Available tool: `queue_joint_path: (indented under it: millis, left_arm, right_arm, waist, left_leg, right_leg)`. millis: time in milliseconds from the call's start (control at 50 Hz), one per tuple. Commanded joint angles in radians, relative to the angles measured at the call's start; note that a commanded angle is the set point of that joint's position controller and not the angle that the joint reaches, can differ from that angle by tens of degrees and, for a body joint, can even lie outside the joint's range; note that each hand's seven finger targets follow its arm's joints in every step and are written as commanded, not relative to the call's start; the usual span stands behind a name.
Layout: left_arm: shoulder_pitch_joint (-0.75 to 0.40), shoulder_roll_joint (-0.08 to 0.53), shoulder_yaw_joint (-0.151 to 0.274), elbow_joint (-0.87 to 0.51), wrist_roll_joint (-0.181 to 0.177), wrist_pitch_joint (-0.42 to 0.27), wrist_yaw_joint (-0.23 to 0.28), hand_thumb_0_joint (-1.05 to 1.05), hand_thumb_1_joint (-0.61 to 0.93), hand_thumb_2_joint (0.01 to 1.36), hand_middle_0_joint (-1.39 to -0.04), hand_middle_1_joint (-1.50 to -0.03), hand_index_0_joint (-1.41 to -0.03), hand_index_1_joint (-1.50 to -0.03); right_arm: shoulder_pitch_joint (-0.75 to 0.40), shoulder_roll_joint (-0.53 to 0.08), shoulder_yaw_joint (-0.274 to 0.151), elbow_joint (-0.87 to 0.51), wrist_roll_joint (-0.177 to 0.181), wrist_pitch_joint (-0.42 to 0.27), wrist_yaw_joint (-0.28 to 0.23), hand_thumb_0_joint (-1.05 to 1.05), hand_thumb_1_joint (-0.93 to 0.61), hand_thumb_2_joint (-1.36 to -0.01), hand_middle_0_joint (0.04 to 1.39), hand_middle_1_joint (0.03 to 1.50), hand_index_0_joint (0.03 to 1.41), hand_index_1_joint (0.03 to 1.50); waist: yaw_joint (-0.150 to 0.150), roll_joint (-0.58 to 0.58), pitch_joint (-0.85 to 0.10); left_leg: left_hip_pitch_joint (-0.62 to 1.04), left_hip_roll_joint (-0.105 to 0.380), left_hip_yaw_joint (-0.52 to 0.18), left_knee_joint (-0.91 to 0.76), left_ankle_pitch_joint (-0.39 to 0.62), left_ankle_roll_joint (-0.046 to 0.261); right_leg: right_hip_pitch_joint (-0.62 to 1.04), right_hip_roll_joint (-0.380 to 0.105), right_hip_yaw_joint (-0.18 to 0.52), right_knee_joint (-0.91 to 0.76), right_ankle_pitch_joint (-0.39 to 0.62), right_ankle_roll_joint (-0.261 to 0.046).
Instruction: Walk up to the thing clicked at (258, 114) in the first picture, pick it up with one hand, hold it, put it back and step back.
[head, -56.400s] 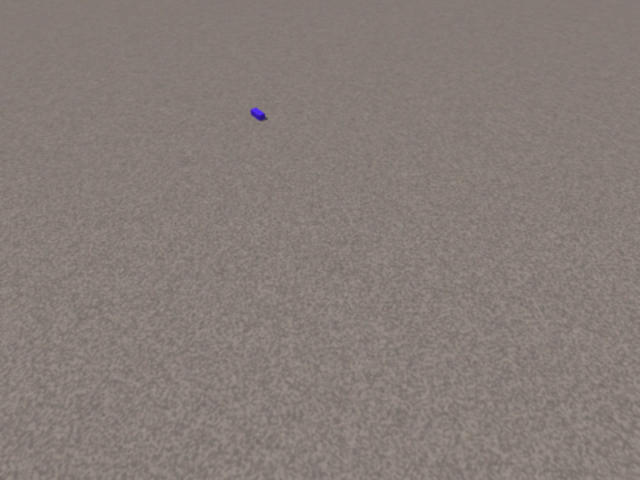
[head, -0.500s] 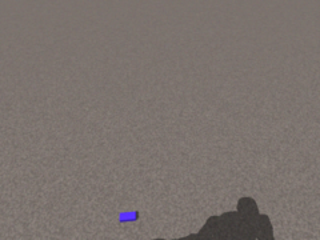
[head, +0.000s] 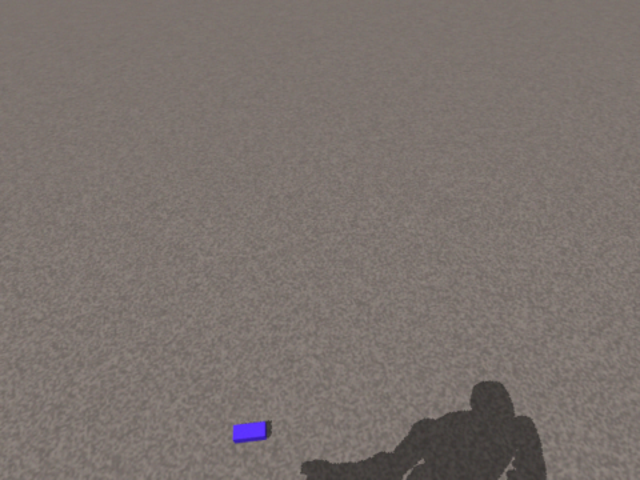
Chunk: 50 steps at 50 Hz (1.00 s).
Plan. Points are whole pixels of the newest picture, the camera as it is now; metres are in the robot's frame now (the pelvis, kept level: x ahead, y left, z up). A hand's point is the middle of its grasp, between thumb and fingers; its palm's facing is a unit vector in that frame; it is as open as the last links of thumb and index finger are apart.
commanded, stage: stand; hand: left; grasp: from above
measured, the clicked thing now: (250, 432) +0.44 +0.24 -0.76
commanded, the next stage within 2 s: step back in 0.98 s
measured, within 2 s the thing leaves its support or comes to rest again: neither
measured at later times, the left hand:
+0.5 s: hand out of the picture +0.07 +0.24 -0.16, palm faces -0.01 -0.94 -0.34, open 7.4 cm
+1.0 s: hand out of the picture +0.08 +0.24 -0.16, palm faces -0.02 -0.94 -0.34, open 7.4 cm
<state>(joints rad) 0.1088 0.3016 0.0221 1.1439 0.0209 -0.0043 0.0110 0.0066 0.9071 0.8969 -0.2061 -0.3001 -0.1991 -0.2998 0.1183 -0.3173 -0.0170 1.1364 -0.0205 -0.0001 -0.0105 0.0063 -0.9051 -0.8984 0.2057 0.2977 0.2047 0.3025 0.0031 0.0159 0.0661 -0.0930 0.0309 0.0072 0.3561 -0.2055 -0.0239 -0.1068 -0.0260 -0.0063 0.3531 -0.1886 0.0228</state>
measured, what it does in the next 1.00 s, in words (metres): stands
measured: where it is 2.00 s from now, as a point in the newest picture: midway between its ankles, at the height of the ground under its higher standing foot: outside the picture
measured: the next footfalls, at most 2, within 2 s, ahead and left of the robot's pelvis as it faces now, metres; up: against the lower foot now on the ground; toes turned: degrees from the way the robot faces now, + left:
right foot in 1.68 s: -0.10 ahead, -0.10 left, +0.00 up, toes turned -2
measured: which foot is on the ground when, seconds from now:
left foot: down 0.00-1.00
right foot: down 0.00-1.00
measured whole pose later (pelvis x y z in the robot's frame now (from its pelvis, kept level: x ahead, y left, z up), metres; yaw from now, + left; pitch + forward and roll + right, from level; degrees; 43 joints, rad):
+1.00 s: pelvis +0.00 -0.01 +0.00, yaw -1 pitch -3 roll +0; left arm 0.11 0.33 0.01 1.13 0.01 -0.01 0.00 0.01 0.91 0.90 -0.21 -0.30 -0.20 -0.30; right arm 0.12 -0.34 -0.01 1.14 -0.02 0.00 0.01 0.01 -0.90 -0.90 0.21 0.30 0.20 0.30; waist 0.00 0.01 0.05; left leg -0.09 0.05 0.02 0.34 -0.20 -0.04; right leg -0.12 -0.01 0.00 0.35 -0.18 0.01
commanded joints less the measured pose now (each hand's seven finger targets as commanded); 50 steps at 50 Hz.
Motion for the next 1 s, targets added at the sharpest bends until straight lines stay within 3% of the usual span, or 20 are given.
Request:
queue_joint_path:
  millis: [0, 80, 200, 280, 380, 460, 520, 940, 960, 980]
  left_arm:
    - [-0.032, 0.203, 0.041, -0.052, -0.007, -0.019, 0.016, 0.0, 0.9, 0.9, -0.2, -0.3, -0.2, -0.301]
    - [-0.04, 0.211, 0.042, -0.058, -0.007, -0.022, 0.015, 0.0, 0.9, 0.9, -0.2, -0.3, -0.2, -0.301]
    - [-0.043, 0.211, 0.04, -0.06, -0.005, -0.02, 0.011, 0.0, 0.9, 0.9, -0.2, -0.3, -0.2, -0.301]
    - [-0.045, 0.215, 0.039, -0.062, -0.007, -0.022, 0.011, 0.0, 0.9, 0.9, -0.2, -0.3, -0.2, -0.301]
    - [-0.038, 0.221, 0.036, -0.061, -0.007, -0.023, 0.008, 0.0, 0.9, 0.9, -0.2, -0.3, -0.2, -0.301]
    - [-0.04, 0.22, 0.034, -0.066, -0.008, -0.024, 0.009, 0.0, 0.9, 0.9, -0.2, -0.3, -0.2, -0.3]
    - [-0.044, 0.227, 0.034, -0.063, -0.011, -0.023, 0.007, 0.0, 0.9, 0.9, -0.2, -0.3, -0.2, -0.3]
    - [-0.036, 0.237, 0.029, -0.069, -0.013, -0.028, 0.005, 0.0, 0.9, 0.9, -0.2, -0.3, -0.2, -0.3]
    - [-0.034, 0.318, 0.068, -0.105, -0.029, -0.015, 0.007, 0.0, 0.9, 0.9, -0.2, -0.3, -0.2, -0.3]
    - [-0.014, 0.317, 0.071, -0.114, -0.034, -0.011, 0.01, 0.0, 0.9, 0.9, -0.2, -0.3, -0.2, -0.3]
  right_arm:
    - [-0.018, -0.186, -0.033, -0.049, 0.001, -0.019, -0.013, 0.0, -0.9, -0.9, 0.2, 0.3, 0.2, 0.3]
    - [-0.03, -0.192, -0.035, -0.054, 0.001, -0.022, -0.011, 0.0, -0.9, -0.9, 0.2, 0.3, 0.2, 0.3]
    - [-0.039, -0.199, -0.035, -0.053, 0.001, -0.026, -0.01, 0.0, -0.9, -0.9, 0.2, 0.3, 0.2, 0.3]
    - [-0.031, -0.202, -0.035, -0.05, 0.002, -0.027, -0.009, 0.0, -0.9, -0.9, 0.2, 0.3, 0.2, 0.3]
    - [-0.035, -0.199, -0.033, -0.046, 0.003, -0.024, -0.005, 0.0, -0.9, -0.9, 0.2, 0.3, 0.2, 0.3]
    - [-0.049, -0.208, -0.036, -0.051, 0.002, -0.026, -0.005, 0.0, -0.9, -0.9, 0.2, 0.3, 0.2, 0.3]
    - [-0.03, -0.206, -0.031, -0.043, 0.003, -0.026, -0.004, 0.0, -0.9, -0.9, 0.2, 0.3, 0.2, 0.3]
    - [-0.025, -0.212, -0.028, -0.05, 0.005, -0.025, 0.0, 0.0, -0.9, -0.9, 0.2, 0.3, 0.2, 0.3]
    - [-0.068, -0.277, -0.048, -0.078, 0.014, -0.007, 0.003, 0.0, -0.9, -0.9, 0.2, 0.3, 0.2, 0.3]
    - [-0.057, -0.259, -0.047, -0.095, 0.024, -0.002, 0.003, 0.0, -0.9, -0.9, 0.2, 0.3, 0.2, 0.3]
  waist:
    - [-0.003, -0.022, -0.059]
    - [-0.002, -0.02, -0.075]
    - [-0.002, -0.015, -0.062]
    - [-0.007, -0.012, -0.079]
    - [-0.003, -0.025, -0.059]
    - [-0.002, -0.007, -0.085]
    - [-0.009, -0.015, -0.064]
    - [-0.006, -0.019, -0.064]
    - [-0.001, -0.029, 0.039]
    - [-0.004, -0.034, 0.008]
  left_leg:
    - [-0.018, 0.086, -0.061, -0.069, 0.104, 0.032]
    - [-0.004, 0.094, -0.061, -0.065, 0.171, 0.03]
    - [-0.002, 0.097, -0.063, -0.084, 0.145, 0.028]
    - [0.006, 0.099, -0.058, -0.077, 0.16, 0.028]
    - [-0.008, 0.095, -0.058, -0.086, 0.103, 0.029]
    - [0.019, 0.104, -0.06, -0.074, 0.167, 0.029]
    - [-0.007, 0.097, -0.055, -0.089, 0.125, 0.025]
    - [-0.004, 0.101, -0.054, -0.089, 0.106, 0.029]
    - [-0.079, 0.084, -0.074, 0.016, 0.242, 0.049]
    - [-0.07, 0.08, -0.056, 0.057, 0.276, 0.049]
  right_leg:
    - [0.007, -0.095, 0.074, -0.064, 0.129, -0.031]
    - [0.021, -0.099, 0.072, -0.052, 0.181, -0.036]
    - [0.0, -0.091, 0.07, -0.062, 0.128, -0.035]
    - [0.013, -0.097, 0.075, -0.057, 0.163, -0.037]
    - [-0.007, -0.094, 0.081, -0.077, 0.099, -0.036]
    - [0.001, -0.097, 0.076, -0.056, 0.166, -0.04]
    - [0.002, -0.095, 0.08, -0.063, 0.134, -0.037]
    - [-0.007, -0.096, 0.091, -0.072, 0.141, -0.039]
    - [-0.094, -0.089, 0.12, 0.008, 0.34, -0.046]
    - [-0.089, -0.094, 0.116, 0.028, 0.387, -0.062]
